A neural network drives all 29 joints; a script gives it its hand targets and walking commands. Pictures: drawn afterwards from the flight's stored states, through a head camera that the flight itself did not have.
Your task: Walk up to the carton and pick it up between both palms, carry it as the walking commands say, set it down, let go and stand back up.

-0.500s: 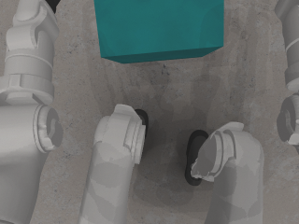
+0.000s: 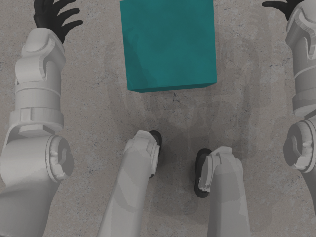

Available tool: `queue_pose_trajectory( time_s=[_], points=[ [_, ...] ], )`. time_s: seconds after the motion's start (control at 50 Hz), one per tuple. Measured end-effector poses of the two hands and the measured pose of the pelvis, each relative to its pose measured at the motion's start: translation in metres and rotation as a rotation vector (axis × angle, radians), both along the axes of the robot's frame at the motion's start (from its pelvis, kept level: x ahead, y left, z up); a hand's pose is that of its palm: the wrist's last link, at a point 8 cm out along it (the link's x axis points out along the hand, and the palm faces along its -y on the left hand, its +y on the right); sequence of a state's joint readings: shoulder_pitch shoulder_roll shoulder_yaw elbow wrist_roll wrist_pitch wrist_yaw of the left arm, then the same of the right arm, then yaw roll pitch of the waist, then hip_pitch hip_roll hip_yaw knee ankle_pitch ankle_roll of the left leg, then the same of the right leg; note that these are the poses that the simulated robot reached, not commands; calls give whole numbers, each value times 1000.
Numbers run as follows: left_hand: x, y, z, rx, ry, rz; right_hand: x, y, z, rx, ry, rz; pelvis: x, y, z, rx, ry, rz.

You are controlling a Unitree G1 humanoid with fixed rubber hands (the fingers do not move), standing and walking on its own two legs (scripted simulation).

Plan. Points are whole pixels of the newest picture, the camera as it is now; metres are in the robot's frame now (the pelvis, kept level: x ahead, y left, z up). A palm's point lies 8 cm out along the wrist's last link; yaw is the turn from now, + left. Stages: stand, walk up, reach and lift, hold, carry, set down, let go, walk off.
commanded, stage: set down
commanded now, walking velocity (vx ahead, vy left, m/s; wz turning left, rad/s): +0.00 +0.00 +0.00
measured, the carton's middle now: (169, 51) +0.56 +0.09 -0.41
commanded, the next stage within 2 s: let go in 0.48 s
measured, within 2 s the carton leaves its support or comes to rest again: neither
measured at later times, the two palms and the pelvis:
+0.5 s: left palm out of the picture +0.49 +0.30 +0.05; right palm out of the picture +0.59 -0.15 +0.05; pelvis +0.02 +0.01 +0.14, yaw +0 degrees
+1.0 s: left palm out of the picture +0.37 +0.30 +0.13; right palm out of the picture +0.45 -0.16 +0.11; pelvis +0.06 +0.02 +0.21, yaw +0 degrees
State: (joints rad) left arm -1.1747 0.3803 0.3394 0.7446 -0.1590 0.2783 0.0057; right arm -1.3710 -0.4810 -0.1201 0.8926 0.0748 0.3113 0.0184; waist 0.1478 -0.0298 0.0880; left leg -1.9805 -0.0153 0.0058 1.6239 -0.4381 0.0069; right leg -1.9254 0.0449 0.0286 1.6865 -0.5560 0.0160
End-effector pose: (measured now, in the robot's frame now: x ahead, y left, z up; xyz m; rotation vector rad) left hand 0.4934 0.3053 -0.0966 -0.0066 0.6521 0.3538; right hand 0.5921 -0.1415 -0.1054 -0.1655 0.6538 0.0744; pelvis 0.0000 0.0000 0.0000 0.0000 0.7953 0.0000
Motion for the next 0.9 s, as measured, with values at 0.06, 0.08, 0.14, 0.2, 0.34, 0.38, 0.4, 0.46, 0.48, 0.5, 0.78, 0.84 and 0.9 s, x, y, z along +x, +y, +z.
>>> queue_pose_trajectory(
  time_s=[0.06, 0.08, 0.14, 0.2, 0.34, 0.38, 0.4, 0.46, 0.48, 0.5, 0.78, 0.84, 0.9],
  points=[
    [-1, 4, 21, -6, -7, 0, 4, 3, 22, 2, -5, 9, 5, 0, 18, 0, 12, 3],
    [-1, 5, 28, -7, -10, 0, 5, 4, 30, 2, -5, 10, 6, 0, 23, 0, 14, 4],
    [-2, 7, 48, -11, -18, -2, 7, 3, 52, 2, -5, 9, 10, 0, 41, -2, 17, 8],
    [-2, 7, 68, -14, -25, -6, 6, 1, 72, 4, -5, 5, 13, 1, 59, -4, 14, 10],
    [-2, 2, 115, -13, -32, -17, 0, -8, 117, 15, -3, -4, 18, 4, 99, -4, -12, 6],
    [-3, 0, 127, -11, -29, -19, -2, -10, 129, 17, -1, -4, 19, 5, 110, -3, -21, 2],
    [-3, -1, 133, -12, -26, -19, -2, -11, 135, 17, 1, -3, 19, 5, 115, -2, -26, 0],
    [-5, -3, 146, -15, -13, -16, -4, -11, 148, 16, 9, 4, 20, 6, 129, 1, -37, -5],
    [-6, -4, 148, -15, -7, -14, -4, -11, 152, 15, 12, 7, 21, 5, 133, 2, -40, -7],
    [-7, -4, 150, -17, -1, -12, -5, -10, 155, 14, 16, 10, 22, 5, 137, 3, -42, -9],
    [-53, -15, 145, 54, 85, -189, -66, -9, 145, -88, 48, -24, 38, 5, 168, -14, -100, -3],
    [-73, -14, 165, 72, 100, -239, -100, -11, 154, -97, 69, -48, 43, 9, 179, -18, -151, 2],
    [-90, -9, 194, 85, 104, -257, -123, -11, 176, -97, 63, -59, 48, 13, 191, -19, -211, 8]
  ],
)
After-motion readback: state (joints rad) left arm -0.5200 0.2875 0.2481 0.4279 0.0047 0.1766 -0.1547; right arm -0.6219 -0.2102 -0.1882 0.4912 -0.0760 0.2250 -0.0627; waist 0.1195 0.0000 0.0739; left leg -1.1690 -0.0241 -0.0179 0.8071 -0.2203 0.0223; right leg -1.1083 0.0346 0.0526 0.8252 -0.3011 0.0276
